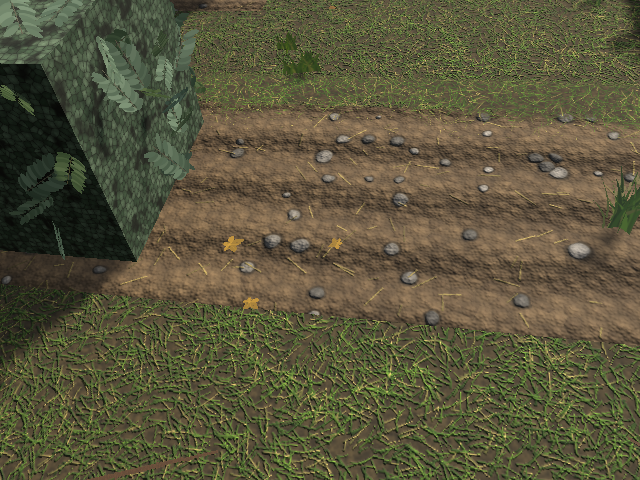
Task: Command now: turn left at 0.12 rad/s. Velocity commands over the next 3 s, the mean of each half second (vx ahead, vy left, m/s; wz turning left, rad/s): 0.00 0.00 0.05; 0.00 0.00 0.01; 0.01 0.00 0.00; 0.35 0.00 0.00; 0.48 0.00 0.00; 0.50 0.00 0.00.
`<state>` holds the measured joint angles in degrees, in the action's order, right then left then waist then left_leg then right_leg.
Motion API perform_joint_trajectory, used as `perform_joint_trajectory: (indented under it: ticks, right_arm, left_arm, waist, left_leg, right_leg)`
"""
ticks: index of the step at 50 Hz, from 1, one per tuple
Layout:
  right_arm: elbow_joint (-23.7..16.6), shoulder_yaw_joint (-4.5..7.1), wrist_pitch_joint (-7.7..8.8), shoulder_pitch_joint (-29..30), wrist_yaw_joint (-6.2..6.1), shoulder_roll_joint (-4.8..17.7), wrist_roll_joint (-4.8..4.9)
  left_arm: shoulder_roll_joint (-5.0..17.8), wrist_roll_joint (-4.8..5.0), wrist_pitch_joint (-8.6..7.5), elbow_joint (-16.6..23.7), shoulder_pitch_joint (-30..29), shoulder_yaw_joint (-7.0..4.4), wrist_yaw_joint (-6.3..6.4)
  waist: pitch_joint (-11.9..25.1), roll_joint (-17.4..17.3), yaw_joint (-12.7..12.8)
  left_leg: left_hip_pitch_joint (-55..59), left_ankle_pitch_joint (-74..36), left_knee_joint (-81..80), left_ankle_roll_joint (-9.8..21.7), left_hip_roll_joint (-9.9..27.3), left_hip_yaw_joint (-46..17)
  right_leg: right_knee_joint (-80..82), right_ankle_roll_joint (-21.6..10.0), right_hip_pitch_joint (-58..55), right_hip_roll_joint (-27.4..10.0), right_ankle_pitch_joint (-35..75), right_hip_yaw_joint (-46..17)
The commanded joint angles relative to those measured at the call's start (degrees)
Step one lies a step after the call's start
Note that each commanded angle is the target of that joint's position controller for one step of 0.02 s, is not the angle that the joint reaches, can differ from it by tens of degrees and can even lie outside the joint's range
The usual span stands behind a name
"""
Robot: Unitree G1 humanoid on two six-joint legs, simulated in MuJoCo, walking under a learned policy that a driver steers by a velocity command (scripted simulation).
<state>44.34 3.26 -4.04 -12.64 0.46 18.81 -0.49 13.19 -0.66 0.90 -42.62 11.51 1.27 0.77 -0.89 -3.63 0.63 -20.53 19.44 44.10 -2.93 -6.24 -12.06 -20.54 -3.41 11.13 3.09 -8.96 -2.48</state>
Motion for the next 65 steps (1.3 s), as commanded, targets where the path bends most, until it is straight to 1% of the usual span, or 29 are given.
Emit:
perform_joint_trajectory:
  ticks: [1,3,4,5,6,7,8,9,10,11,12,14,19,24,30,31,36,46,52,53,54,58,65]
  right_arm:
    - [-0.4,0.22,-0.14,-1.1,-0.59,3.1,0.10]
    - [0.3,-0.30,-0.08,0.3,-1.10,2.7,0.54]
    - [1.0,-0.49,0.12,0.2,-1.41,2.5,0.77]
    - [2.0,-0.79,0.42,-0.9,-1.72,2.0,0.78]
    - [2.9,-1.05,0.82,-1.6,-2.04,1.9,0.52]
    - [3.4,-1.11,1.30,-1.6,-2.37,2.9,-0.02]
    - [3.7,-1.22,1.79,-1.7,-2.62,4.2,-0.68]
    - [4.6,-0.90,2.01,1.4,-2.49,5.6,0.08]
    - [4.7,-1.58,2.40,1.8,-2.11,3.2,0.31]
    - [5.5,-2.02,2.72,1.5,-2.02,2.5,0.35]
    - [6.3,-2.20,2.71,1.4,-2.13,2.5,0.19]
    - [7.9,-2.45,2.70,0.9,-2.41,2.7,0.21]
    - [11.0,-3.12,2.75,1.3,-2.49,2.2,0.22]
    - [13.7,-3.56,3.01,1.8,-2.53,1.9,0.19]
    - [16.1,-4.04,3.18,2.0,-2.56,1.3,0.18]
    - [16.2,-3.97,3.29,2.2,-2.44,1.6,0.23]
    - [17.8,-4.36,3.38,2.0,-2.41,0.7,0.21]
    - [19.7,-4.75,3.43,1.1,-2.50,-0.1,0.25]
    - [20.4,-4.86,3.47,0.4,-2.56,-0.7,0.23]
    - [20.7,-5.00,3.37,0.0,-2.70,-1.3,0.20]
    - [20.8,-5.03,3.35,-0.2,-2.75,-1.4,0.17]
    - [21.1,-4.99,3.36,-0.8,-2.81,-1.5,0.19]
    - [21.5,-5.06,3.43,-1.9,-2.88,-2.3,0.13]
  left_arm:
    - [9.0,0.23,-0.47,2.3,-1.1,-2.32,0.00]
    - [9.6,-0.01,0.03,1.2,0.6,-2.68,-0.13]
    - [9.8,-0.04,0.20,0.7,0.9,-2.83,-0.13]
    - [9.9,0.06,0.30,0.4,0.5,-2.91,-0.05]
    - [9.9,0.12,0.24,-0.1,0.5,-2.96,0.07]
    - [9.3,0.16,-0.16,-0.4,0.7,-2.78,0.07]
    - [8.5,0.32,-0.71,-0.3,0.2,-2.59,-0.18]
    - [7.2,0.70,-1.04,-0.1,-0.1,-2.43,-0.50]
    - [8.2,0.47,-1.05,-0.9,-1.1,-2.48,-0.37]
    - [7.9,0.25,-0.85,-1.4,-1.7,-2.50,-0.26]
    - [7.9,0.18,-0.72,-2.0,-1.4,-2.45,-0.30]
    - [7.9,0.02,-0.51,-3.1,-0.9,-2.41,-0.37]
    - [8.1,0.23,-0.45,-6.5,-0.4,-2.31,-0.22]
    - [8.1,0.27,-0.52,-9.3,-0.4,-2.14,-0.09]
    - [7.9,0.30,-0.56,-12.1,0.1,-1.83,0.09]
    - [7.8,0.34,-0.48,-12.8,0.3,-1.75,0.13]
    - [7.4,0.31,-0.44,-14.7,1.0,-1.41,0.29]
    - [6.2,0.28,-0.59,-17.5,2.2,-0.87,0.54]
    - [5.5,0.27,-0.66,-18.6,2.7,-0.71,0.67]
    - [5.5,0.22,-0.76,-18.6,2.8,-0.71,0.69]
    - [5.5,0.22,-0.81,-18.7,2.9,-0.73,0.72]
    - [5.0,0.24,-0.89,-19.1,3.3,-0.68,0.79]
    - [4.4,0.25,-0.91,-19.6,4.0,-0.68,0.93]
  waist:
    - [0.5,12.4,0.0]
    - [1.0,13.3,1.1]
    - [1.4,13.1,1.0]
    - [1.9,12.2,0.0]
    - [2.6,11.2,-0.5]
    - [3.8,9.8,-0.5]
    - [5.0,7.8,-0.3]
    - [3.0,0.4,1.7]
    - [4.0,1.5,0.2]
    - [3.5,1.3,0.0]
    - [3.0,1.3,0.1]
    - [1.9,1.2,0.2]
    - [0.2,2.6,0.0]
    - [0.0,3.4,0.0]
    - [0.1,3.5,0.0]
    - [0.3,4.1,-0.1]
    - [-0.1,3.4,0.0]
    - [-0.4,3.4,-0.1]
    - [-0.6,3.6,-0.2]
    - [-0.8,3.1,0.0]
    - [-0.8,3.3,-0.1]
    - [-0.6,3.7,-0.1]
    - [-0.7,3.7,-0.1]
  left_leg:
    - [1.3,2.4,-7.8,-0.3,1.8,5.1]
    - [3.3,2.8,-13.8,0.7,2.8,7.7]
    - [4.8,0.9,-17.4,1.2,2.9,8.4]
    - [7.6,-3.6,-22.9,1.8,3.2,8.8]
    - [11.6,-9.5,-27.4,2.4,4.3,7.6]
    - [15.4,-12.4,-27.8,3.1,6.6,4.4]
    - [18.2,-15.0,-25.9,3.8,9.8,1.7]
    - [12.9,-18.1,-22.8,4.7,9.2,1.9]
    - [12.0,-16.6,-24.0,4.8,9.2,1.8]
    - [11.0,-15.3,-24.9,4.6,9.3,1.7]
    - [10.5,-14.4,-25.6,4.5,9.1,1.6]
    - [10.4,-13.8,-26.1,4.5,9.0,1.7]
    - [10.3,-12.3,-27.3,5.0,9.2,1.4]
    - [10.4,-11.8,-28.0,5.4,9.4,1.4]
    - [10.4,-11.4,-28.4,5.6,9.4,1.5]
    - [10.5,-11.3,-28.5,5.5,9.4,1.5]
    - [10.0,-11.0,-28.6,5.5,9.3,1.7]
    - [9.6,-11.0,-28.4,5.5,9.1,2.0]
    - [9.4,-11.1,-28.1,5.5,9.1,2.2]
    - [9.4,-11.2,-28.1,5.5,9.0,2.3]
    - [9.5,-11.3,-28.0,5.5,9.0,2.4]
    - [9.6,-11.3,-27.8,5.6,9.0,2.5]
    - [9.3,-11.4,-27.5,5.5,9.0,2.6]
  right_leg:
    - [6.1,-4.6,-3.1,-11.5,1.7,-12.2]
    - [4.4,-5.3,-4.7,-12.0,4.3,-13.4]
    - [3.5,-5.4,-5.2,-12.0,6.0,-13.9]
    - [2.4,-4.9,-4.9,-11.6,7.7,-13.6]
    - [1.8,-3.9,-3.7,-11.3,9.0,-13.5]
    - [1.7,-2.6,-1.9,-11.0,9.4,-13.7]
    - [0.7,-1.8,-0.2,-10.0,10.1,-12.3]
    - [1.9,-1.3,-1.8,-6.6,8.4,-8.3]
    - [0.6,-1.2,-3.8,-6.3,7.2,-7.2]
    - [0.3,-1.2,-4.4,-6.1,6.8,-6.7]
    - [0.3,-1.2,-4.7,-6.3,7.1,-6.7]
    - [0.5,-1.2,-4.2,-6.7,7.4,-6.9]
    - [1.8,-0.5,-3.1,-6.5,4.5,-6.8]
    - [2.5,0.0,-3.0,-6.6,3.8,-6.8]
    - [2.9,0.3,-3.0,-6.7,3.3,-6.7]
    - [2.5,0.5,-3.2,-6.6,3.2,-6.7]
    - [2.5,0.6,-3.0,-6.7,3.0,-6.6]
    - [2.3,0.6,-2.6,-6.8,3.1,-6.6]
    - [2.2,0.6,-2.6,-6.8,3.2,-6.6]
    - [2.6,0.3,-2.3,-6.9,3.4,-6.6]
    - [2.6,0.3,-2.2,-6.9,3.4,-6.6]
    - [2.5,0.2,-2.4,-6.8,3.5,-6.6]
    - [2.4,0.1,-2.4,-6.8,3.6,-6.6]
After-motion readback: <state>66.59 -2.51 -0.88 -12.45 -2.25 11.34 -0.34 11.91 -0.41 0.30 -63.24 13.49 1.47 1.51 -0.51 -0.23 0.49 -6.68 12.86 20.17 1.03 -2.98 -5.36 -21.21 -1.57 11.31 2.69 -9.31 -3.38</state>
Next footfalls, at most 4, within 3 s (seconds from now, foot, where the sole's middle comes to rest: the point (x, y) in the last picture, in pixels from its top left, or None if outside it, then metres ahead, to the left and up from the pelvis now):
0.14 left None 0.02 0.13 -0.78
2.30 left None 0.55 0.14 -0.97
2.72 right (380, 394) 0.81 -0.03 -0.97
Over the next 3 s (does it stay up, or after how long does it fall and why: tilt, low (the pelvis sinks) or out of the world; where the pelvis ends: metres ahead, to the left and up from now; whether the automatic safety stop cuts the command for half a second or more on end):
stays up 0.79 0.04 -0.18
